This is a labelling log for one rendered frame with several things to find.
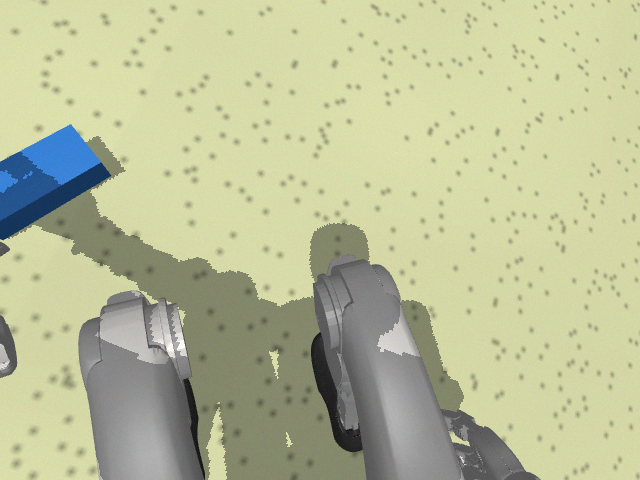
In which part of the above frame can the right robot hand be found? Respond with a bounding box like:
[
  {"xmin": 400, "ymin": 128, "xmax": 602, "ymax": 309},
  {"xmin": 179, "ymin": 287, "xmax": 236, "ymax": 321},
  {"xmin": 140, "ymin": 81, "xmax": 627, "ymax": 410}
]
[{"xmin": 441, "ymin": 409, "xmax": 526, "ymax": 480}]

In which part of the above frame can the left robot arm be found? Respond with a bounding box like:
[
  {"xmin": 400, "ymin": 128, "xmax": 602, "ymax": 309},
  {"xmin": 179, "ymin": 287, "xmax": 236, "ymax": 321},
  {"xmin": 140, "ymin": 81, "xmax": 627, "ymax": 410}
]
[{"xmin": 0, "ymin": 315, "xmax": 17, "ymax": 378}]

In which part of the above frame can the carton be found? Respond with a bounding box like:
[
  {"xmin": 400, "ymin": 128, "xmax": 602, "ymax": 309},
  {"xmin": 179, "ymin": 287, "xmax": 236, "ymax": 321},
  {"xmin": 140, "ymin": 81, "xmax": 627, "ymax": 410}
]
[{"xmin": 0, "ymin": 124, "xmax": 111, "ymax": 240}]

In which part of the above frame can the right robot foot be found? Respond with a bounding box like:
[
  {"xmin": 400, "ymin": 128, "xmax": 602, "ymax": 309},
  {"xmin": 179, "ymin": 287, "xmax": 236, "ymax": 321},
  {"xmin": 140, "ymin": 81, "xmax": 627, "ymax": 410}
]
[{"xmin": 311, "ymin": 332, "xmax": 363, "ymax": 452}]

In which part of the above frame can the left robot foot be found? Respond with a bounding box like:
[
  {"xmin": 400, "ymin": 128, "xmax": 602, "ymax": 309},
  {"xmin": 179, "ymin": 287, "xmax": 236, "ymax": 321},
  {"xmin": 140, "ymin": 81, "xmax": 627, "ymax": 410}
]
[{"xmin": 183, "ymin": 378, "xmax": 205, "ymax": 480}]

